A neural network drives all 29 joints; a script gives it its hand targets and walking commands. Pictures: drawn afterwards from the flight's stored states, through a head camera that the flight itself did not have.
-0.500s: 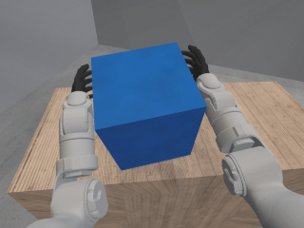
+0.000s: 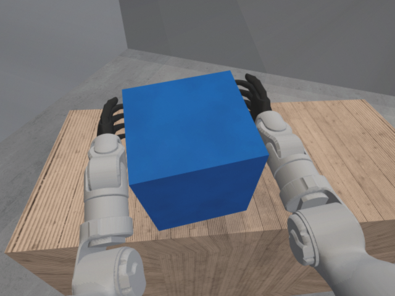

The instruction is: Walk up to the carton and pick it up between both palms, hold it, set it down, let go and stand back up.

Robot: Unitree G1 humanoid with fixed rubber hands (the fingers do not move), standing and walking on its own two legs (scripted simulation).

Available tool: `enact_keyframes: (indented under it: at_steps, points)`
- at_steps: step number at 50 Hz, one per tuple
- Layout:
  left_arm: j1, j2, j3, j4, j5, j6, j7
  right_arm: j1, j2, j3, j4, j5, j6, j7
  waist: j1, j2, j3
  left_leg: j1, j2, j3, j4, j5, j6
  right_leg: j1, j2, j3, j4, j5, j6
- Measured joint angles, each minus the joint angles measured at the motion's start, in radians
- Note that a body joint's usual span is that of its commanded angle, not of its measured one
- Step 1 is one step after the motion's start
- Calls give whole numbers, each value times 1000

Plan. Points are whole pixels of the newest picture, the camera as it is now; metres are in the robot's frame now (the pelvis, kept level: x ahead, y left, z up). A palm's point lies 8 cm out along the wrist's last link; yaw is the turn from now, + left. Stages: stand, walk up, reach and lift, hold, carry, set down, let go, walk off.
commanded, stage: set down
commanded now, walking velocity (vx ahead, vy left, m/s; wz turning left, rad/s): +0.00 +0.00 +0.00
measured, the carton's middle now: (191, 157) +0.36 +0.06 +0.11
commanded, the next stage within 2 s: none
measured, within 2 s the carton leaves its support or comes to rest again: neither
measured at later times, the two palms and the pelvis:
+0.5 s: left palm (104, 146) +0.34 +0.23 +0.14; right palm (252, 117) +0.42 -0.06 +0.18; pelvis -0.01 +0.01 +0.00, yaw +0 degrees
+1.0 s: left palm (111, 147) +0.34 +0.22 +0.13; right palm (256, 121) +0.43 -0.07 +0.16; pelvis +0.00 +0.00 +0.00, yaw +0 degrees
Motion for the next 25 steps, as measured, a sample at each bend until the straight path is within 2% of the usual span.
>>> enact_keyframes:
  at_steps: [9, 15, 25]
  points:
    - [11, -2, 0, 1, 0, -18, 0, 1, 1, 0, -1, 0, -6, 3, 4, 0, 3, 0, 0, 0, 0, 8, 0, 0, 0, 0, 0, 10, 0]
    - [13, -2, 2, 36, 0, -44, -1, 4, 1, -1, 8, -37, -8, 8, 13, 0, 8, -9, 0, 0, 0, 13, 4, -9, 0, 0, 0, 15, 0]
    - [19, -6, 2, 48, 0, -102, 9, 8, 1, -10, 15, -61, -57, 22, 19, 0, 2, -48, 0, 0, 0, 15, 4, -48, 0, 0, 0, 16, 0]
